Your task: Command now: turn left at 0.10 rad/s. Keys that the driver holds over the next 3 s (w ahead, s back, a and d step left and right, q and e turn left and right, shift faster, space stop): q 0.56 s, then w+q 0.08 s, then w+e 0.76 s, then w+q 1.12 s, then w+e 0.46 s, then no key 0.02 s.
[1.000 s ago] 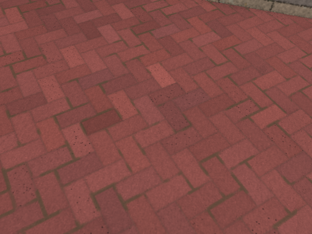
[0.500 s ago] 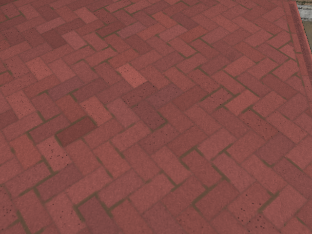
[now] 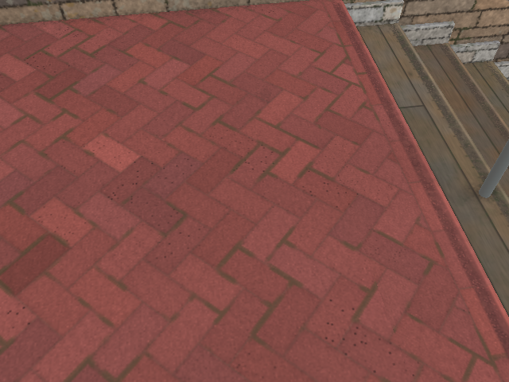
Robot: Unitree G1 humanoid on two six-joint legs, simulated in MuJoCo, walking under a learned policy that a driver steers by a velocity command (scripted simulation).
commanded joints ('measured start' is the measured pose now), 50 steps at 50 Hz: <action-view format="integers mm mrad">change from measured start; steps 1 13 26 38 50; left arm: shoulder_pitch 60 -11 18 -29 -56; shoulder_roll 210 139 143 114 108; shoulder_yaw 30 29 41 30 19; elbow -19 -31 -34 -36 -91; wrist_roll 6 9 12 21 7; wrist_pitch -33 -37 -20 -61 -94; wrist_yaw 37 42 13 -24 -54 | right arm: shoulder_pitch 44 -18 -51 97 91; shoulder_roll -50 -75 -170 -168 -186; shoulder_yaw -2 -49 -75 -65 -70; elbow -57 -51 -118 -44 6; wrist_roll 25 5 14 -10 -16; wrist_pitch -17 58 29 -19 -79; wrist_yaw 11 28 6 4 1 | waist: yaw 2 47 51 -19 -1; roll -154 -149 118 116 87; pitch -106 -42 -58 -19 62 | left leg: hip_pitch -143 -186 99 179 108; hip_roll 40 3 164 182 247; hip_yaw -93 -44 -372 -472 -276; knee -34 360 -193 -361 -345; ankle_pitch -1 -209 416 -191 -61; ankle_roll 10 -30 182 216 183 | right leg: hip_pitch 223 49 -372 -436 -287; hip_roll -320 -292 -45 -57 -44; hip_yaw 235 12 12 -18 -55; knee -143 -93 666 368 173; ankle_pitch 525 389 -138 -52 -58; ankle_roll -117 -201 23 34 -71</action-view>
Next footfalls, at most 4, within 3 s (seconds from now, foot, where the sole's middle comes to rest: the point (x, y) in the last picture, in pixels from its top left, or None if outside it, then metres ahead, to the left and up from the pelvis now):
0.38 left None -0.02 0.10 -0.77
1.06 right None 0.21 -0.04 -0.77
1.56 left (213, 350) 0.56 0.11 -0.77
2.06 right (263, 254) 0.85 -0.03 -0.77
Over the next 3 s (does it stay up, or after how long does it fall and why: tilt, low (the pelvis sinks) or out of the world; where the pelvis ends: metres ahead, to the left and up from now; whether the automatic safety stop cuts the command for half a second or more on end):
stays up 1.08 0.26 0.00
